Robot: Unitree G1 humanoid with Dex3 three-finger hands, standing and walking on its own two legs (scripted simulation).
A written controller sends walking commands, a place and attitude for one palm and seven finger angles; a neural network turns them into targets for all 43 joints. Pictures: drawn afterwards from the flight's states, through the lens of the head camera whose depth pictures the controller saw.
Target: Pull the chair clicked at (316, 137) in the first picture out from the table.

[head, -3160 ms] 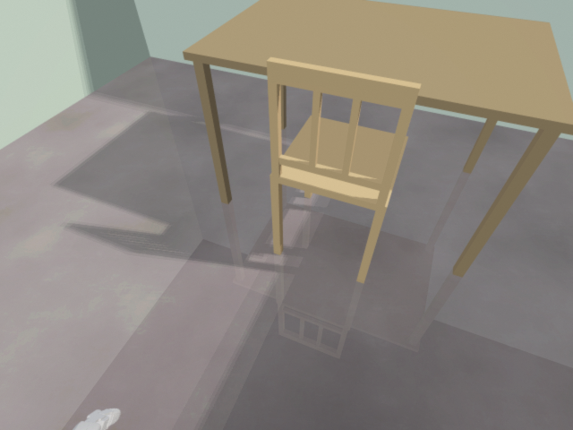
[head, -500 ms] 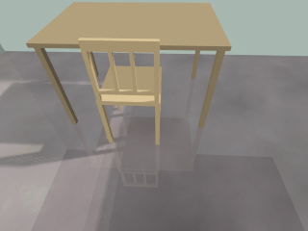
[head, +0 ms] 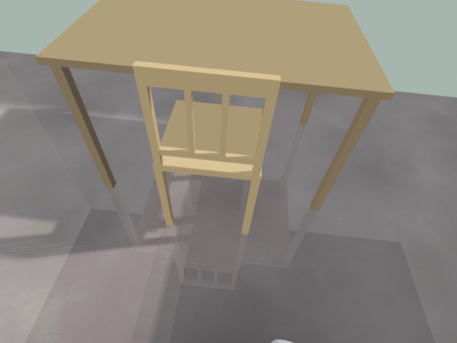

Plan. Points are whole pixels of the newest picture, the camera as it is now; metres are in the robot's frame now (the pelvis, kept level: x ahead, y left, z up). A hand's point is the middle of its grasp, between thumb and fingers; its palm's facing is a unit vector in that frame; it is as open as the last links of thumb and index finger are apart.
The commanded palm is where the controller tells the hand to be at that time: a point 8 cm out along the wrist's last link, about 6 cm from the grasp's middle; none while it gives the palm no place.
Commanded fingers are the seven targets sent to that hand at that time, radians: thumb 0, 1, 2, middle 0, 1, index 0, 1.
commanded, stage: take the last steps up to it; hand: left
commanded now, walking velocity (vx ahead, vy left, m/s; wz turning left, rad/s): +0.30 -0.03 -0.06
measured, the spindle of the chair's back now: (190, 122) +0.74 +0.18 -0.10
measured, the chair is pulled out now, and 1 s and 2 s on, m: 0.00 0.00 0.00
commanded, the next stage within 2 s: come to a stop and stand still in 0.50 s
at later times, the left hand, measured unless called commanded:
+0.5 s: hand (177, 280) +0.27 +0.13 -0.15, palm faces +0.05 -0.98 -0.20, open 7.2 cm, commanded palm none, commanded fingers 0.00 0.90 0.90 -0.20 -0.30 -0.20 -0.30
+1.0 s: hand (168, 286) +0.26 +0.15 -0.17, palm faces +0.03 -0.98 -0.21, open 7.4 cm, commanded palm none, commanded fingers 0.00 0.90 0.90 -0.20 -0.30 -0.20 -0.30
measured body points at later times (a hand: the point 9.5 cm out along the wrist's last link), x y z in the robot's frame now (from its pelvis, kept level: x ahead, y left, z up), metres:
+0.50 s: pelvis +0.19 -0.05 +0.00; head +0.21 -0.06 +0.45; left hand +0.26 +0.18 -0.14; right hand +0.12 -0.26 -0.16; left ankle +0.11 +0.07 -0.65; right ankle +0.22 -0.14 -0.73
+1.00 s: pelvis +0.24 -0.03 +0.00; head +0.28 -0.03 +0.45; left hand +0.26 +0.20 -0.16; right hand +0.35 -0.25 -0.14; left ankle +0.33 +0.08 -0.73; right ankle +0.20 -0.15 -0.69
